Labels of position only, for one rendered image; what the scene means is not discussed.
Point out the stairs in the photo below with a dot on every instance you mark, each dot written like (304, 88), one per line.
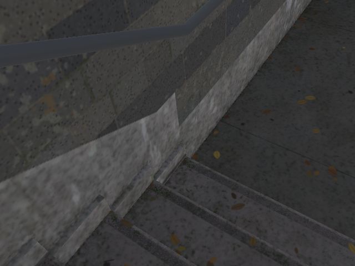
(201, 217)

